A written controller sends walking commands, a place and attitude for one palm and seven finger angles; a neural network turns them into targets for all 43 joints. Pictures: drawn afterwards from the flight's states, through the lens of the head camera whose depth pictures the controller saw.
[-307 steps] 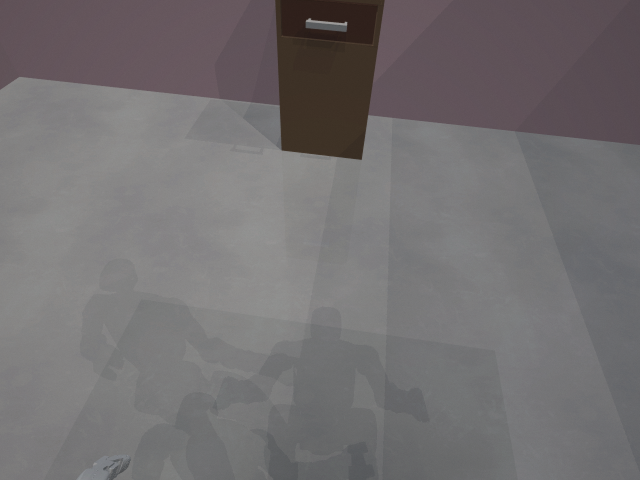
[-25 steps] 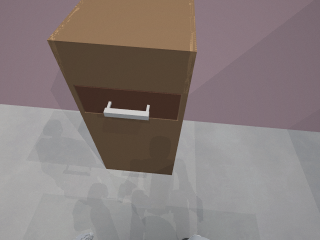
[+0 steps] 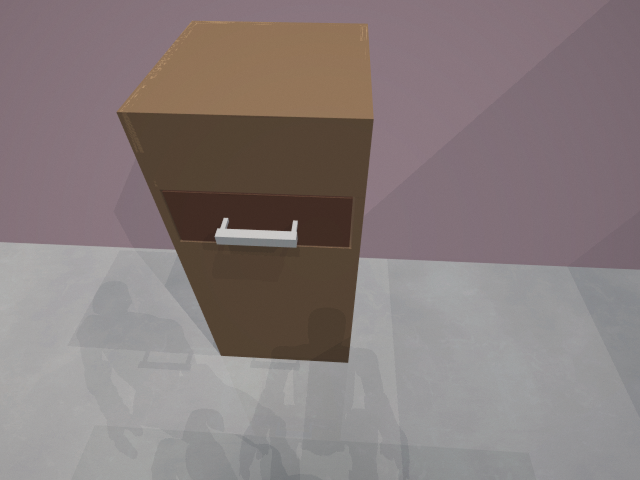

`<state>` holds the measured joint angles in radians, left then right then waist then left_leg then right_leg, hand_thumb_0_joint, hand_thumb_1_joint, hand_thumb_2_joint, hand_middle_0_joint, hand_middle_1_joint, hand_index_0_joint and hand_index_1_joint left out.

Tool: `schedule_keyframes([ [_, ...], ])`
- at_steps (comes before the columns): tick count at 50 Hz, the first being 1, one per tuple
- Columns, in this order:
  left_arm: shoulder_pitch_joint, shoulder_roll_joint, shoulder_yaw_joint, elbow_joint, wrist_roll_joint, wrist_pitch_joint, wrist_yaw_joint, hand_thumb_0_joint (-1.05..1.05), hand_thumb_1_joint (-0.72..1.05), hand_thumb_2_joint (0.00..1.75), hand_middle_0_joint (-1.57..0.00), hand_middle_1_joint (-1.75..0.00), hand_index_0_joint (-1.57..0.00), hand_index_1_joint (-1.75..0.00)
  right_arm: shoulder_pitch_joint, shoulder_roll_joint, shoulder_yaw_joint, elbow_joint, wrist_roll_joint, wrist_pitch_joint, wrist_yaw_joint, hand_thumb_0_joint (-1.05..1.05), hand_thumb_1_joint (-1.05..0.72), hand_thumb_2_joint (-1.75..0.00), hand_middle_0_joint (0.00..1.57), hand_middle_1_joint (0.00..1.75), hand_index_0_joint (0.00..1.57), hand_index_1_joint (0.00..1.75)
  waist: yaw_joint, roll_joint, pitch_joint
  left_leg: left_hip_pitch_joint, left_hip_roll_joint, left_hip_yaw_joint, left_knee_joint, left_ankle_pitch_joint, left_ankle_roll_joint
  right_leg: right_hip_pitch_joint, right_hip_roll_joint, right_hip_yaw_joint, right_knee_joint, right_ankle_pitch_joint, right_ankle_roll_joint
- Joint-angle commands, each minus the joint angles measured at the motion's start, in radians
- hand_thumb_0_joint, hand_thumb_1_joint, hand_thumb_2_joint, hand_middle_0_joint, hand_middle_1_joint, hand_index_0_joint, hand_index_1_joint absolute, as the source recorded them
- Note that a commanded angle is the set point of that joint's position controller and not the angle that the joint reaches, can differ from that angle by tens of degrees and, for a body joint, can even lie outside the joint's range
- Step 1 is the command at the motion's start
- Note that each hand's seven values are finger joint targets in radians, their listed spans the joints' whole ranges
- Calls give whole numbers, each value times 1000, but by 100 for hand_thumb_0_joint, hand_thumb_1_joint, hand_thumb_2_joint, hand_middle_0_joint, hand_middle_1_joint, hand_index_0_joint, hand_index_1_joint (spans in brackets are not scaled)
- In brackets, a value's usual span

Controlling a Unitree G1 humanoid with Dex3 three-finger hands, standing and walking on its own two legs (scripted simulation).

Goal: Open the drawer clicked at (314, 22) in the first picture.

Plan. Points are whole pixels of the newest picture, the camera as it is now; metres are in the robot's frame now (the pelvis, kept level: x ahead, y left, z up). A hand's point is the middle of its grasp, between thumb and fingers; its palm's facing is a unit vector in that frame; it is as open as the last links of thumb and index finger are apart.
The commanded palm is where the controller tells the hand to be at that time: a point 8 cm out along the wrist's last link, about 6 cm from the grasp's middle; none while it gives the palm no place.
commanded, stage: come to a stop and stand still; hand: left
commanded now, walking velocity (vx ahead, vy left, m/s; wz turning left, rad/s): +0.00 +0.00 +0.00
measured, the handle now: (258, 230) +0.61 +0.16 -0.11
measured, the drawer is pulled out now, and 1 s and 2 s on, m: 0.00 0.00 0.00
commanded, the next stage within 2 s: look again from close up in 0.28 s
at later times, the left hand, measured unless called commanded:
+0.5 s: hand out of the picture -0.02 +0.16 -0.18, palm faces +0.01 -0.99 -0.16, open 7.4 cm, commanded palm none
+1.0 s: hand out of the picture +0.02 +0.20 -0.18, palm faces +0.03 -0.99 -0.17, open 7.4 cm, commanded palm none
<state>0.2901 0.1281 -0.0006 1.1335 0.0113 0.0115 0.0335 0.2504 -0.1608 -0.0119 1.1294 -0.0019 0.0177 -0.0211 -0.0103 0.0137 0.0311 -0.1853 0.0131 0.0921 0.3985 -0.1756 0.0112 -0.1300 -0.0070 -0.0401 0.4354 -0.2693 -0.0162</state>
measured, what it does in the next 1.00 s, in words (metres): stands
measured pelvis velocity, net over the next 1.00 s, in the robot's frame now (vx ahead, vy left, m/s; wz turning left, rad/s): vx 0.03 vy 0.03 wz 0.01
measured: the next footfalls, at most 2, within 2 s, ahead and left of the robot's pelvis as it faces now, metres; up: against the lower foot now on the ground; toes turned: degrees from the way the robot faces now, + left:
left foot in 1.64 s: +0.15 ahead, +0.06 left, +0.00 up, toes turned -8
right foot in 1.92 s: +0.11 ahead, -0.15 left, +0.00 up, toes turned -2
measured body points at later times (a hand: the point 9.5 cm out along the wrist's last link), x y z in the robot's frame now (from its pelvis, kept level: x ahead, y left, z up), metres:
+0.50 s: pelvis -0.01 +0.01 -0.01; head +0.00 +0.00 +0.44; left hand -0.02 +0.21 -0.17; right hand -0.03 -0.20 -0.17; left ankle +0.03 +0.11 -0.74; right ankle -0.02 -0.10 -0.74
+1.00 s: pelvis +0.03 +0.03 -0.01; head +0.04 +0.04 +0.44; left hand +0.02 +0.25 -0.17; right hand +0.03 -0.19 -0.16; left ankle +0.03 +0.11 -0.74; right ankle -0.02 -0.10 -0.74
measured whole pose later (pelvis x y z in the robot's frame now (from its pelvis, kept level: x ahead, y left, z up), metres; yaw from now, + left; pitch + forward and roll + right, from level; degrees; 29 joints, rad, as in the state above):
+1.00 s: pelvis +0.03 +0.03 -0.01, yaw +1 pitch +0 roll +0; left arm 0.30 0.14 0.00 1.09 0.02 -0.01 0.04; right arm 0.29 -0.15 0.02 1.10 -0.01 -0.02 -0.02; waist 0.00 -0.02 0.02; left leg -0.23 -0.03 0.08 0.48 -0.26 0.06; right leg -0.15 -0.05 -0.04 0.48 -0.33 0.03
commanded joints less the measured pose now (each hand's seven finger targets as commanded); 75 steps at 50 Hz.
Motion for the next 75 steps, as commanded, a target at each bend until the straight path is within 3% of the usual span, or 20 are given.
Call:
schedule_keyframes([
  [1,28,113,17,-34,-4,-11,8,0,90,90,-20,-30,-20,-30,62,-75,-6,-12,-8,-10,-7,0,-90,-90,20,30,20,30,-2,-26,113,10,87,-111,-88,-89,-1,-174,-100,122,-170,-92,-7],
  [18,86,73,15,-17,-6,-19,10,0,90,90,-20,-30,-20,-30,144,-36,-1,17,-8,-20,-15,0,-90,-90,20,30,20,30,4,-27,88,-19,92,-119,-75,-59,0,-147,-94,106,-158,-55,-12],
  [19,162,101,2,-6,18,-57,41,0,90,90,-20,-30,-20,-30,4,-69,4,-61,-10,-46,2,0,-90,-90,20,30,20,30,60,-34,114,-122,85,-76,170,-14,-29,-138,-159,172,-135,350,3],
  [20,98,156,12,-59,10,-66,33,0,90,90,-20,-30,-20,-30,93,-17,2,-87,-10,-30,9,0,-90,-90,20,30,20,30,-24,-68,27,-98,50,-85,190,-160,-18,-142,-220,205,-177,99,-46],
  [21,48,143,13,-81,8,-62,24,0,90,90,-20,-30,-20,-30,123,-23,-3,-66,-16,-26,10,0,-90,-90,20,30,20,30,-37,-1,41,-57,52,-78,183,-140,-11,-212,-195,183,-184,-140,-77],
  [23,37,133,16,-95,4,-68,23,0,90,90,-20,-30,-20,-30,181,-24,2,-67,-21,-32,17,0,-90,-90,20,30,20,30,-54,33,-13,-35,51,-89,135,-48,1,-195,-134,118,-103,-115,-75],
  [26,64,92,9,-93,1,-53,17,0,90,90,-20,-30,-20,-30,157,-50,5,-88,-18,-43,7,0,-90,-90,20,30,20,30,-17,30,29,-129,82,-152,41,-87,29,-150,-73,81,-35,-117,-53],
  [31,97,77,5,-82,4,-43,11,0,90,90,-20,-30,-20,-30,131,-69,8,-98,-16,-50,1,0,-90,-90,20,30,20,30,11,-10,77,-158,98,-180,-29,-80,50,-110,-61,53,3,-16,-34],
  [36,91,89,8,-82,3,-40,12,0,90,90,-20,-30,-20,-30,128,-78,10,-79,-13,-55,-3,0,-90,-90,20,30,20,30,12,-39,51,-101,96,-170,-29,23,54,-86,-74,48,-2,46,-19],
  [46,87,106,11,-70,4,-33,10,0,90,90,-20,-30,-20,-30,106,-92,12,-59,-12,-59,-10,0,-90,-90,20,30,20,30,13,12,6,-22,98,-155,-21,163,54,-57,-86,39,-7,97,-8],
  [51,98,101,10,-54,6,-30,8,0,90,90,-20,-30,-20,-30,98,-92,11,-47,-11,-57,-12,0,-90,-90,20,30,20,30,11,6,0,3,103,-149,-23,128,56,-57,-86,29,-10,66,-5],
  [57,78,82,17,-71,26,-10,-15,0,90,90,-20,-30,-20,-30,131,-151,-24,-49,-22,-39,-20,0,-90,-90,20,30,20,30,-15,87,92,0,221,-328,-146,-243,134,-252,-20,-38,149,-156,-14],
  [61,77,68,26,-88,26,-13,-30,0,90,90,-20,-30,-20,-30,140,-152,-35,-60,-28,-45,-24,0,-90,-90,20,30,20,30,-14,107,43,19,278,-338,-116,-139,187,-288,-30,-23,239,-204,-26],
  [64,162,74,37,-67,24,-24,-34,0,90,90,-20,-30,-20,-30,86,-126,-33,-75,-23,-47,-23,0,-90,-90,20,30,20,30,41,1,4,-161,195,-177,36,-120,115,-37,-51,20,14,-57,-39],
  [65,200,104,44,-56,24,-28,-30,0,90,90,-20,-30,-20,-30,70,-92,-23,-88,-19,-52,-19,0,-90,-90,20,30,20,30,57,-118,1,-291,107,-75,153,-190,76,76,-128,133,-56,-71,-70],
  [66,250,159,55,-40,21,-31,-23,0,90,90,-20,-30,-20,-30,38,-45,-12,-110,-16,-56,-13,0,-90,-90,20,30,20,30,76,-272,23,-413,4,42,329,-311,37,133,-262,308,-148,-40,-131],
  [67,294,172,58,-32,17,-38,-16,0,90,90,-20,-30,-20,-30,-33,-57,-16,-133,-19,-53,-8,0,-90,-90,20,30,20,30,110,-281,64,-467,-1,15,532,-437,37,86,-339,402,-209,41,-203],
  [69,267,113,46,-27,19,-47,-3,0,90,90,-20,-30,-20,-30,-43,-48,-21,-132,-24,-49,-4,0,-90,-90,20,30,20,30,68,-146,132,-519,40,-41,689,-355,36,64,-324,327,-183,323,-231],
  [71,217,96,32,-41,17,-65,4,0,90,90,-20,-30,-20,-30,-13,-8,-7,-108,-20,-45,3,0,-90,-90,20,30,20,30,29,-32,74,-448,46,-45,629,-289,14,79,-274,176,-109,675,-198],
  [75,184,107,23,-58,16,-67,12,0,90,90,-20,-30,-20,-30,-2,17,12,-92,0,-37,0,0,-90,-90,20,30,20,30,21,-83,0,-257,12,-4,359,-175,-8,75,-215,65,-38,973,-143],
])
